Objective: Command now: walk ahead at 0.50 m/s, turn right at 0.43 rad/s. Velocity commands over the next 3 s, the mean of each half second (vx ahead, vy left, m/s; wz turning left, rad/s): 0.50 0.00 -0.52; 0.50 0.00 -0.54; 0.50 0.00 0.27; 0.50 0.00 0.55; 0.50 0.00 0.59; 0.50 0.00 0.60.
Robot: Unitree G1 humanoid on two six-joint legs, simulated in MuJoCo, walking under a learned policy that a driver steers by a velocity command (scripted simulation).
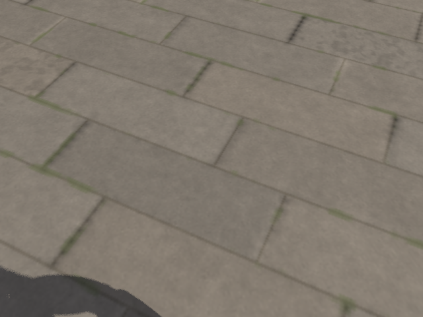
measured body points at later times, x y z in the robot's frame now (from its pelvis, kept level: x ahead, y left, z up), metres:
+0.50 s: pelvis +0.29 -0.04 +0.00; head +0.32 -0.07 +0.45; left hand +0.42 +0.23 -0.10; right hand +0.45 -0.34 -0.08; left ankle +0.51 +0.07 -0.70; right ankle +0.20 -0.11 -0.74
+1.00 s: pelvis +0.55 -0.12 +0.00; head +0.57 -0.14 +0.45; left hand +0.87 -0.05 -0.07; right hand +0.39 -0.37 -0.12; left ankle +0.51 +0.04 -0.74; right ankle +0.61 -0.33 -0.70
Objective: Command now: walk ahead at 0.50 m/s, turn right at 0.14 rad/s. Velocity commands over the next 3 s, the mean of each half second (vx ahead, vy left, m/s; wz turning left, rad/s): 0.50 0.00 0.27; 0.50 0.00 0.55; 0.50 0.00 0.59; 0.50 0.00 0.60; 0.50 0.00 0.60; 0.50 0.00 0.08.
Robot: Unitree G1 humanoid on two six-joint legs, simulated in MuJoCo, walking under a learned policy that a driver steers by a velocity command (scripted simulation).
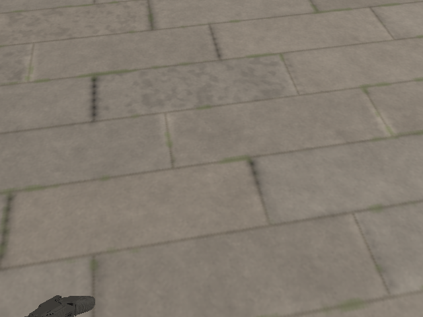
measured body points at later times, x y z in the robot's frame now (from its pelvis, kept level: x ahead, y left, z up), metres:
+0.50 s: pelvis +0.28 -0.02 +0.00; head +0.30 -0.01 +0.45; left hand +0.26 +0.27 -0.12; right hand +0.50 -0.23 -0.10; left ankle +0.42 +0.16 -0.69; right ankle +0.18 -0.13 -0.74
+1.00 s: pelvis +0.55 +0.09 +0.01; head +0.57 +0.12 +0.45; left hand +0.64 +0.41 -0.07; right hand +0.73 -0.14 -0.10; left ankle +0.44 +0.13 -0.74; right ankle +0.79 +0.03 -0.70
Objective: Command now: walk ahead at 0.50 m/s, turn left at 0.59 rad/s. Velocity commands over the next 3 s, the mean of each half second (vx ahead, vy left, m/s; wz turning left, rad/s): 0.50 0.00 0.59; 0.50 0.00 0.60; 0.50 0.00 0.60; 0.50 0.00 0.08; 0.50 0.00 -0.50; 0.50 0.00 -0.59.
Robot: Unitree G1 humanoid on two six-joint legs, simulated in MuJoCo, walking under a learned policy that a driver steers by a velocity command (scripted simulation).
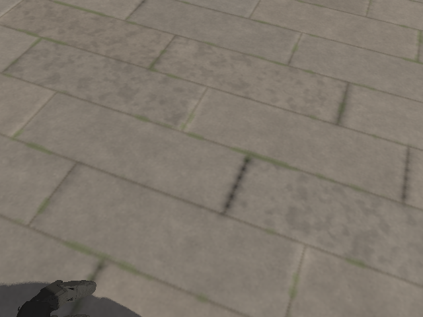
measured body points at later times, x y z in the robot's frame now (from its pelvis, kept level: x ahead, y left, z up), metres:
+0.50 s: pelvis +0.27 -0.01 +0.00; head +0.30 +0.00 +0.44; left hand +0.20 +0.27 -0.13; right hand +0.55 -0.18 -0.08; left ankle +0.38 +0.18 -0.70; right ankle +0.20 -0.15 -0.74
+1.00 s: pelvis +0.52 +0.12 +0.00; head +0.54 +0.16 +0.45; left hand +0.58 +0.46 -0.08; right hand +0.74 -0.09 -0.10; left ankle +0.42 +0.17 -0.74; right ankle +0.77 +0.09 -0.70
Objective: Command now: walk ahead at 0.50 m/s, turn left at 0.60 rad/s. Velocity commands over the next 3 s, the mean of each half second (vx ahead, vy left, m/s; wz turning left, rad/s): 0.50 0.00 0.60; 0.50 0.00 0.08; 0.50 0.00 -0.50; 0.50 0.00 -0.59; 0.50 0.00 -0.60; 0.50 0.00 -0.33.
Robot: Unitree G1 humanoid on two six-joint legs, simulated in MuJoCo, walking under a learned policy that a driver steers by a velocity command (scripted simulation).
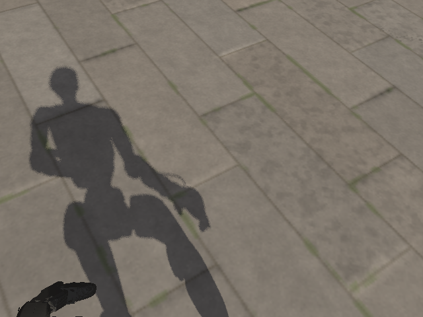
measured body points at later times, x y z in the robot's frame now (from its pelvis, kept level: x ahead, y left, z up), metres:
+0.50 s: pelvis +0.27 -0.01 +0.00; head +0.30 +0.01 +0.44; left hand +0.19 +0.28 -0.13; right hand +0.55 -0.17 -0.08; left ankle +0.38 +0.18 -0.70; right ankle +0.19 -0.15 -0.74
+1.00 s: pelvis +0.52 +0.13 +0.00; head +0.54 +0.14 +0.45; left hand +0.58 +0.42 -0.11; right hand +0.67 -0.11 -0.11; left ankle +0.41 +0.17 -0.74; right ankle +0.76 +0.03 -0.68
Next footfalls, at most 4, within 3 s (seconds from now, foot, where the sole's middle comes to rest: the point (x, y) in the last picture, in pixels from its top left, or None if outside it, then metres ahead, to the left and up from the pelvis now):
0.10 right None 0.23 -0.14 -0.78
0.60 left None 0.45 0.19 -0.78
1.16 right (166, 217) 0.81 0.09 -0.78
1.62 left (104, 163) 1.07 0.33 -0.78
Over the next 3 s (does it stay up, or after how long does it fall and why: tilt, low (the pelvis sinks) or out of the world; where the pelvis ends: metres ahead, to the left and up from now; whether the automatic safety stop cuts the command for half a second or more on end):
stays up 1.57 -0.07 0.00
